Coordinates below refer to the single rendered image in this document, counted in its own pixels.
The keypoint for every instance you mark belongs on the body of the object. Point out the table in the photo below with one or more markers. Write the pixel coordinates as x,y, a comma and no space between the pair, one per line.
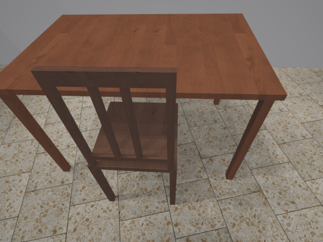
216,55

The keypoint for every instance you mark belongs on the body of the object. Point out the chair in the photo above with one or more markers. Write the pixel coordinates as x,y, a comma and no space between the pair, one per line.
134,136

